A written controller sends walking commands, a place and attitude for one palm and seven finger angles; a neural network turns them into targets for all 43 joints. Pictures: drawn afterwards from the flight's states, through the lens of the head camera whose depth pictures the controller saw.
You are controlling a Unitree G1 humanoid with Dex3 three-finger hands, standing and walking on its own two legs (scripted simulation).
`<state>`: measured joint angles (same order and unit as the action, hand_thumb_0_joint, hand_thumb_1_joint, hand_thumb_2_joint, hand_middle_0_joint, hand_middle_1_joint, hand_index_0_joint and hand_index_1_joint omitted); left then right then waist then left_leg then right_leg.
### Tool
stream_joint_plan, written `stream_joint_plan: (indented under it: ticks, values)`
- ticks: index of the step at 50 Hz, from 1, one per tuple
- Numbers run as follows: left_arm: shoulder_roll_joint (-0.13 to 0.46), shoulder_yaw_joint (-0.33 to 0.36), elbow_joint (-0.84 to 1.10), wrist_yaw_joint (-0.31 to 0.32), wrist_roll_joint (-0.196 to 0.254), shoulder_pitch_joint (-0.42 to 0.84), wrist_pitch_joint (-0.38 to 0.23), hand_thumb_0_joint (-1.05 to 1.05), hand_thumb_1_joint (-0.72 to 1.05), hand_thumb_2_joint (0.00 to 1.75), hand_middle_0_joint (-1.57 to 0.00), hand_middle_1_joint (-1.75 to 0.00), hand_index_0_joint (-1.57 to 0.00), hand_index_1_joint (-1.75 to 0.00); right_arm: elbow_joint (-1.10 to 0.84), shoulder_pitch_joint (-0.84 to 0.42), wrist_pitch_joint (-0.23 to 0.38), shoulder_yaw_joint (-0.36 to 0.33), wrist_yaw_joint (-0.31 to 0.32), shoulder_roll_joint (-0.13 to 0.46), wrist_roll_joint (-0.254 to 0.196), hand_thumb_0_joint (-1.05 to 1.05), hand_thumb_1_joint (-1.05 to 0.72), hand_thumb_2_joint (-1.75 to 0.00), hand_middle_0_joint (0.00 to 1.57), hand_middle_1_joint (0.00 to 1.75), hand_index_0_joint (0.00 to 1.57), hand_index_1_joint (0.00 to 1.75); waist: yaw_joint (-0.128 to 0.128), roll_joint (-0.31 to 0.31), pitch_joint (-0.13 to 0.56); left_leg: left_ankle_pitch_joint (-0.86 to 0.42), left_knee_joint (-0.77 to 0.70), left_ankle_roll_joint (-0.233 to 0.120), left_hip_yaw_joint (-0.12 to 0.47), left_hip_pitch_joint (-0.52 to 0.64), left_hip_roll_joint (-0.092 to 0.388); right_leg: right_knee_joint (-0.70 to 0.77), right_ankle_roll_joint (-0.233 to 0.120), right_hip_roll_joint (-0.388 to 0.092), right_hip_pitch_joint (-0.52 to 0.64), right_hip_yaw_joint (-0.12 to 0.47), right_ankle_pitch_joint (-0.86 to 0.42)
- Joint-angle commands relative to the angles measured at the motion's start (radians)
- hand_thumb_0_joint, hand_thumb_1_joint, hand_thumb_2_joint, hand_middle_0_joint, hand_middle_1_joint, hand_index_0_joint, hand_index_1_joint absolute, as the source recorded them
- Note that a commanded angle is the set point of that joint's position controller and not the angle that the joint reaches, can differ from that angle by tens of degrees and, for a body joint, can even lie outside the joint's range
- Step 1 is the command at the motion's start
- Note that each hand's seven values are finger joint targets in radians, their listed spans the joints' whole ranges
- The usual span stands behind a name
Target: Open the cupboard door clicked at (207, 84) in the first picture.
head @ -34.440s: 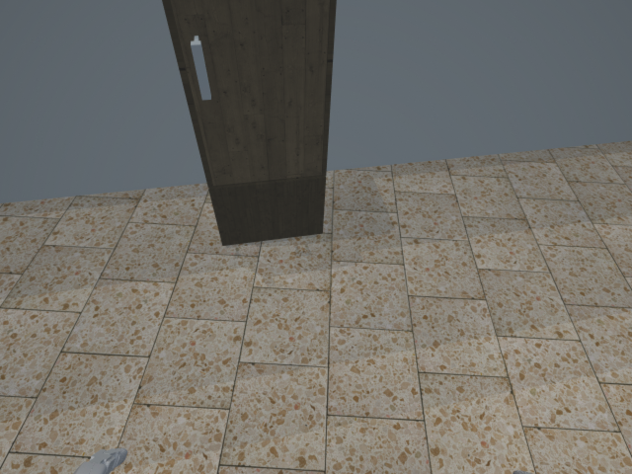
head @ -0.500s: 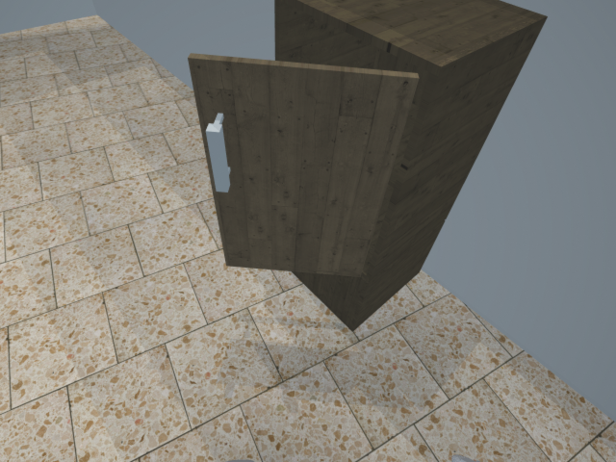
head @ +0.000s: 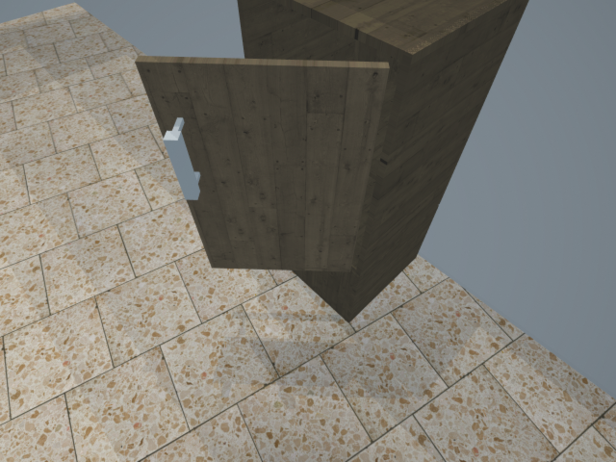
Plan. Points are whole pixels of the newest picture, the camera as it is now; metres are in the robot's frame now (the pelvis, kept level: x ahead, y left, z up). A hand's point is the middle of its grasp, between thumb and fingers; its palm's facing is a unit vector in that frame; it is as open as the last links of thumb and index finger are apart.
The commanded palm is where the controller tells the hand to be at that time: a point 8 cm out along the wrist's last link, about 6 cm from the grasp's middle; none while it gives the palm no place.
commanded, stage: come to a stop and stand still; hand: left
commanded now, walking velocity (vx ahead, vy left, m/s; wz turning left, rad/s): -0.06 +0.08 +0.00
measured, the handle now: (186, 159) +0.59 +0.26 +0.01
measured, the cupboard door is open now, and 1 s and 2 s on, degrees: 44 44 44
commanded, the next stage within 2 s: look again from close up in 0.50 s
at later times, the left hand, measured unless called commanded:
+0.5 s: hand out of the picture +0.00 +0.21 -0.15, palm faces -0.02 -0.96 -0.29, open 7.4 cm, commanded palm none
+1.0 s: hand out of the picture +0.04 +0.16 -0.16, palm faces -0.02 -0.97 -0.24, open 7.3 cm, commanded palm none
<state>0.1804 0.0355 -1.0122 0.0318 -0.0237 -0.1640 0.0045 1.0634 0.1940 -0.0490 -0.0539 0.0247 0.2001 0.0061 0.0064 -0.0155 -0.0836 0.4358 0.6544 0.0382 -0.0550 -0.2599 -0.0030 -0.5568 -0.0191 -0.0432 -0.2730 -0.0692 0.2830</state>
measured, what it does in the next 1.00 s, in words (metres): stands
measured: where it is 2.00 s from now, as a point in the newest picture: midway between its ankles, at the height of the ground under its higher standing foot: outside the picture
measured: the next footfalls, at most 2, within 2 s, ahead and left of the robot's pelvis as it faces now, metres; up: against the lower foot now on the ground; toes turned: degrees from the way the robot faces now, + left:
right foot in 1.82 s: +0.13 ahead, -0.09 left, +0.00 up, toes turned +0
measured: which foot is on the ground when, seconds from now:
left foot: down 0.00-1.00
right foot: down 0.00-1.00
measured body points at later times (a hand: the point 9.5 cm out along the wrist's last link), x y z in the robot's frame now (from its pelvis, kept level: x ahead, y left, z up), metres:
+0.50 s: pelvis -0.01 +0.01 +0.00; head +0.00 -0.03 +0.45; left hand +0.01 +0.26 -0.13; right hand +0.02 -0.22 -0.17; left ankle -0.03 +0.11 -0.73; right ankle +0.01 -0.11 -0.73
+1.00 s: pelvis +0.01 -0.03 +0.01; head +0.03 -0.05 +0.45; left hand +0.04 +0.21 -0.14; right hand +0.00 -0.24 -0.17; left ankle -0.03 +0.11 -0.73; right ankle +0.01 -0.11 -0.73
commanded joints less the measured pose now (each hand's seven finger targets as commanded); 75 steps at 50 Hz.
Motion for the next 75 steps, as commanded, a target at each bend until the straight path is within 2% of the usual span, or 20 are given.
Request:
stream_joint_plan:
  ticks: [1, 3, 4, 5, 6, 8, 9, 10, 13, 15, 18, 24, 33, 42, 60, 64, 67, 70, 73, 75]
  values:
    - [0.161, 0.039, 0.028, 0.011, 0.018, -0.067, -0.001, 0.00, 0.90, 0.90, -0.20, -0.30, -0.20, -0.30, -0.024, 0.090, 0.033, -0.002, 0.004, 0.060, 0.005, 0.00, -0.90, -0.90, 0.20, 0.30, 0.20, 0.30, -0.013, -0.064, 0.173, -0.383, -0.263, -0.017, 0.039, 0.112, 0.059, 0.018, -0.067, -0.188, 0.158, 0.141, -0.599]
    - [0.097, 0.023, 0.041, 0.007, 0.018, -0.056, 0.008, 0.00, 0.90, 0.90, -0.20, -0.30, -0.20, -0.30, -0.039, 0.059, 0.038, -0.008, 0.010, 0.113, 0.014, 0.00, -0.90, -0.90, 0.20, 0.30, 0.20, 0.30, -0.033, 0.132, 0.162, -0.660, -0.263, -0.099, 0.164, 0.112, 0.217, 0.000, 0.006, -0.073, 0.092, 0.050, -0.224]
    - [0.089, 0.019, 0.041, 0.009, 0.014, -0.046, 0.016, 0.00, 0.90, 0.90, -0.20, -0.30, -0.20, -0.30, -0.042, 0.039, 0.033, -0.005, 0.011, 0.121, 0.017, 0.00, -0.90, -0.90, 0.20, 0.30, 0.20, 0.30, -0.039, 0.124, 0.122, -0.602, -0.279, -0.120, 0.154, 0.046, 0.224, 0.009, 0.015, -0.047, 0.111, 0.036, -0.088]
    - [0.087, 0.017, 0.036, 0.008, 0.010, -0.027, 0.026, 0.00, 0.90, 0.90, -0.20, -0.30, -0.20, -0.30, -0.042, 0.020, 0.035, 0.000, 0.011, 0.110, 0.015, 0.00, -0.90, -0.90, 0.20, 0.30, 0.20, 0.30, -0.039, 0.189, 0.082, -0.553, -0.314, -0.122, 0.162, 0.009, 0.205, 0.003, 0.018, -0.035, 0.107, 0.031, -0.031]
    - [0.088, 0.016, 0.030, 0.005, 0.010, -0.027, 0.030, 0.00, 0.90, 0.90, -0.20, -0.30, -0.20, -0.30, -0.040, 0.018, 0.036, 0.005, 0.014, 0.103, 0.015, 0.00, -0.90, -0.90, 0.20, 0.30, 0.20, 0.30, -0.039, 0.187, 0.060, -0.502, -0.331, -0.121, 0.158, -0.012, 0.199, 0.007, 0.016, -0.029, 0.112, 0.035, -0.007]
    - [0.084, 0.012, 0.018, -0.001, 0.007, -0.044, 0.029, 0.00, 0.90, 0.90, -0.20, -0.30, -0.20, -0.30, -0.039, 0.022, 0.039, 0.006, 0.015, 0.095, 0.012, 0.00, -0.90, -0.90, 0.20, 0.30, 0.20, 0.30, -0.045, 0.138, 0.036, -0.375, -0.345, -0.104, 0.136, -0.028, 0.176, 0.055, 0.011, -0.032, 0.120, 0.048, -0.037]
    - [0.113, -0.007, -0.015, 0.043, 0.015, -0.191, 0.000, 0.00, 0.90, 0.90, -0.20, -0.30, -0.20, -0.30, -0.124, -0.068, 0.062, 0.003, 0.001, 0.129, -0.010, 0.00, -0.90, -0.90, 0.20, 0.30, 0.20, 0.30, -0.079, 0.192, 0.075, -0.517, -0.113, -0.065, 0.052, 0.046, 0.167, 0.085, -0.013, -0.109, 0.045, 0.112, -0.289]
    - [0.172, 0.003, 0.035, 0.035, 0.010, -0.104, -0.015, 0.00, 0.90, 0.90, -0.20, -0.30, -0.20, -0.30, -0.142, 0.035, 0.057, 0.010, -0.007, 0.063, 0.003, 0.00, -0.90, -0.90, 0.20, 0.30, 0.20, 0.30, -0.004, 0.180, 0.143, -0.336, -0.131, -0.045, 0.053, 0.026, 0.091, 0.060, -0.057, -0.144, 0.065, 0.172, -0.254]
    - [0.132, -0.006, 0.054, 0.015, 0.003, -0.058, -0.012, 0.00, 0.90, 0.90, -0.20, -0.30, -0.20, -0.30, -0.145, 0.108, 0.061, 0.021, -0.012, 0.064, 0.014, 0.00, -0.90, -0.90, 0.20, 0.30, 0.20, 0.30, 0.008, 0.147, 0.086, -0.223, -0.259, -0.082, 0.116, 0.006, 0.140, 0.055, -0.039, -0.051, 0.003, 0.088, 0.004]
    - [0.103, -0.012, 0.048, 0.008, 0.003, -0.073, -0.007, 0.00, 0.90, 0.90, -0.20, -0.30, -0.20, -0.30, -0.158, 0.091, 0.064, 0.020, -0.010, 0.087, 0.012, 0.00, -0.90, -0.90, 0.20, 0.30, 0.20, 0.30, -0.005, 0.077, 0.052, -0.177, -0.312, -0.098, 0.139, -0.031, 0.155, 0.043, -0.018, -0.023, 0.014, 0.059, 0.002]
    - [0.095, -0.020, 0.034, -0.001, 0.004, -0.085, -0.015, 0.00, 0.90, 0.90, -0.20, -0.30, -0.20, -0.30, -0.160, 0.097, 0.069, 0.026, -0.008, 0.085, 0.012, 0.00, -0.90, -0.90, 0.20, 0.30, 0.20, 0.30, -0.003, -0.035, 0.016, -0.135, -0.328, -0.097, 0.115, -0.026, 0.125, 0.092, -0.020, -0.040, 0.008, 0.099, -0.023]
    - [0.105, -0.022, 0.013, -0.003, 0.009, -0.109, -0.021, 0.00, 0.90, 0.90, -0.20, -0.30, -0.20, -0.30, -0.122, 0.115, 0.075, 0.039, -0.008, 0.090, 0.012, 0.00, -0.90, -0.90, 0.20, 0.30, 0.20, 0.30, 0.000, -0.008, 0.002, -0.123, -0.346, -0.089, 0.089, 0.011, 0.107, 0.138, -0.019, -0.053, -0.006, 0.130, -0.007]
    - [0.109, -0.022, -0.024, -0.003, 0.012, -0.120, -0.036, 0.00, 0.90, 0.90, -0.20, -0.30, -0.20, -0.30, -0.052, 0.141, 0.081, 0.051, -0.004, 0.067, 0.010, 0.00, -0.90, -0.90, 0.20, 0.30, 0.20, 0.30, 0.000, -0.030, 0.061, -0.237, -0.307, -0.074, 0.054, 0.070, 0.098, 0.162, -0.026, -0.077, 0.051, 0.139, -0.118]
    - [0.099, -0.019, -0.060, -0.001, 0.016, -0.121, -0.041, 0.00, 0.90, 0.90, -0.20, -0.30, -0.20, -0.30, 0.009, 0.157, 0.083, 0.055, 0.005, 0.042, 0.011, 0.00, -0.90, -0.90, 0.20, 0.30, 0.20, 0.30, -0.005, 0.022, 0.063, -0.300, -0.298, -0.059, 0.038, 0.083, 0.105, 0.155, -0.036, -0.083, 0.095, 0.134, -0.260]
    - [0.093, -0.013, -0.073, 0.003, 0.014, -0.121, -0.043, 0.00, 0.90, 0.90, -0.20, -0.30, -0.20, -0.30, 0.042, 0.166, 0.080, 0.049, 0.013, 0.029, 0.011, 0.00, -0.90, -0.90, 0.20, 0.30, 0.20, 0.30, -0.004, -0.003, 0.062, -0.318, -0.294, -0.047, 0.027, 0.107, 0.114, 0.176, -0.037, -0.077, 0.118, 0.134, -0.327]
    - [0.114, -0.002, -0.068, 0.004, 0.008, -0.138, -0.042, 0.00, 0.90, 0.90, -0.20, -0.30, -0.20, -0.30, 0.036, 0.176, 0.068, 0.045, 0.007, 0.028, 0.013, 0.00, -0.90, -0.90, 0.20, 0.30, 0.20, 0.30, -0.013, -0.017, 0.039, -0.194, -0.249, -0.041, 0.001, 0.060, 0.083, 0.206, -0.063, -0.117, 0.122, 0.189, -0.198]
    - [0.142, 0.017, -0.063, 0.005, 0.005, -0.159, -0.035, 0.00, 0.90, 0.90, -0.20, -0.30, -0.20, -0.30, 0.023, 0.170, 0.056, 0.041, 0.002, 0.018, 0.014, 0.00, -0.90, -0.90, 0.20, 0.30, 0.20, 0.30, -0.027, -0.073, 0.009, -0.095, -0.160, -0.034, -0.025, -0.012, 0.057, 0.282, -0.107, -0.191, 0.118, 0.285, -0.059]
    - [0.149, 0.031, -0.050, 0.007, -0.001, -0.174, -0.031, 0.00, 0.90, 0.90, -0.20, -0.30, -0.20, -0.30, 0.000, 0.152, 0.052, 0.035, -0.002, 0.019, 0.015, 0.00, -0.90, -0.90, 0.20, 0.30, 0.20, 0.30, -0.039, -0.093, -0.021, -0.029, -0.066, -0.035, -0.011, -0.080, 0.061, 0.313, -0.160, -0.257, 0.105, 0.349, -0.054]
    - [0.148, 0.044, -0.034, 0.010, -0.004, -0.165, -0.029, 0.00, 0.90, 0.90, -0.20, -0.30, -0.20, -0.30, -0.009, 0.173, 0.057, 0.030, -0.005, 0.014, 0.013, 0.00, -0.90, -0.90, 0.20, 0.30, 0.20, 0.30, -0.029, -0.084, 0.003, -0.044, -0.099, -0.036, -0.008, -0.049, 0.063, 0.261, -0.170, -0.270, 0.087, 0.312, -0.105]
    - [0.135, 0.045, -0.017, 0.007, 0.000, -0.123, -0.020, 0.00, 0.90, 0.90, -0.20, -0.30, -0.20, -0.30, 0.008, 0.240, 0.064, 0.031, -0.007, 0.011, 0.014, 0.00, -0.90, -0.90, 0.20, 0.30, 0.20, 0.30, 0.005, -0.055, 0.028, -0.145, -0.235, -0.044, -0.013, 0.096, 0.057, 0.171, -0.122, -0.201, -0.016, 0.213, -0.042]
